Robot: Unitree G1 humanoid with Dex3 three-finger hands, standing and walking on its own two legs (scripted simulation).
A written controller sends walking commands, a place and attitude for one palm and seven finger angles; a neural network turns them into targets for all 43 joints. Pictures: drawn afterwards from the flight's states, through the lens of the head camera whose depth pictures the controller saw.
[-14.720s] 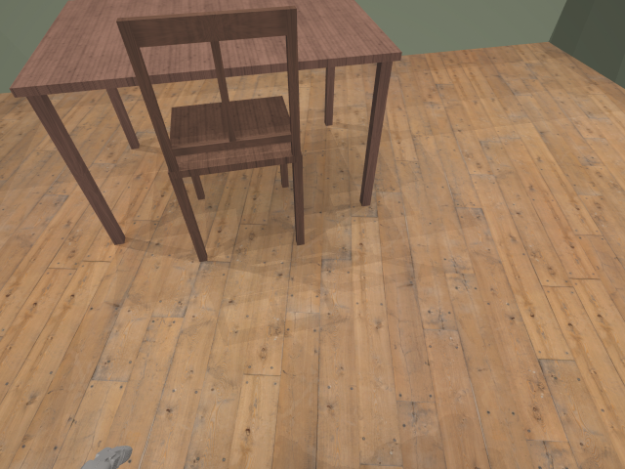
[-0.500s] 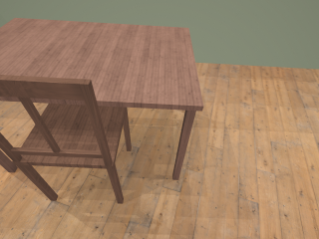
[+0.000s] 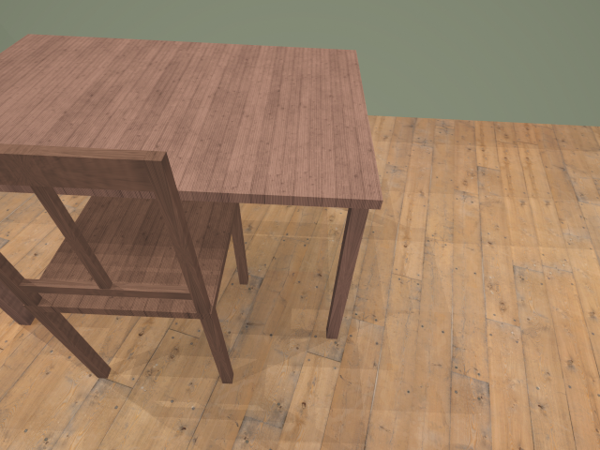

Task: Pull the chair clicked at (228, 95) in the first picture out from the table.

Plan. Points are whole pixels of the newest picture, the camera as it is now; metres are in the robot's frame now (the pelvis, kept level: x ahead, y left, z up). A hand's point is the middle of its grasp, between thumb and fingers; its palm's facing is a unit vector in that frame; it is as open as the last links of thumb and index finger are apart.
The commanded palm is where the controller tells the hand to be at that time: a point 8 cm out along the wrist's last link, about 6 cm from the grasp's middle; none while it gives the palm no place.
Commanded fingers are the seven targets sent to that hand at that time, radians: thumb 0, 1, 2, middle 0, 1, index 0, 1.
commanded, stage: look again from close up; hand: left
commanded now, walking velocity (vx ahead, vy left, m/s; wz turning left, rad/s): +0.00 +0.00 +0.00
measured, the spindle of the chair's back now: (77, 242) +0.47 +0.46 -0.07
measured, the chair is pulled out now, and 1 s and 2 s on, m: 0.00 0.00 0.00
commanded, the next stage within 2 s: shuffle to correct the standing spot in 1.26 s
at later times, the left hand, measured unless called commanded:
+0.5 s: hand out of the picture -0.04 +0.13 -0.18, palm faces +0.08 -0.99 -0.12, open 7.4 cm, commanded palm none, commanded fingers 0.00 0.90 0.90 -0.20 -0.30 -0.20 -0.30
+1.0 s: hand out of the picture -0.03 +0.12 -0.18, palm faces +0.10 -0.99 -0.13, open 7.4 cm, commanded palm none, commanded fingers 0.00 0.90 0.90 -0.20 -0.30 -0.20 -0.30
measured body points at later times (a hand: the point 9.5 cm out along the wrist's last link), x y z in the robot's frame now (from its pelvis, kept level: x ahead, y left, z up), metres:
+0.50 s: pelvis +0.00 -0.01 +0.00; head +0.01 -0.01 +0.45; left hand -0.04 +0.18 -0.17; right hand -0.02 -0.21 -0.16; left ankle +0.00 +0.10 -0.74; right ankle -0.03 -0.10 -0.74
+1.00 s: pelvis +0.01 -0.03 +0.00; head +0.01 -0.02 +0.45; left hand -0.04 +0.17 -0.16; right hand -0.01 -0.23 -0.16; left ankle +0.00 +0.10 -0.74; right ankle -0.03 -0.10 -0.74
